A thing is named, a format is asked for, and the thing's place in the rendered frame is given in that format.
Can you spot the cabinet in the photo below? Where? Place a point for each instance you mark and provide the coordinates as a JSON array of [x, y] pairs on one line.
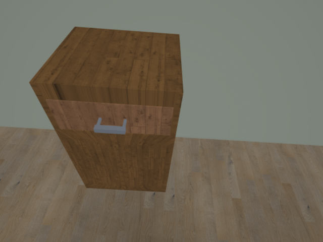
[[121, 67]]

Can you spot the drawer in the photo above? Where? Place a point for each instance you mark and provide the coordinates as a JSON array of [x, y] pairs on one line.
[[141, 119]]

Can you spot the handle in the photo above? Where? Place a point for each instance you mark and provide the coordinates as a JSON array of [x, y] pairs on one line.
[[110, 129]]

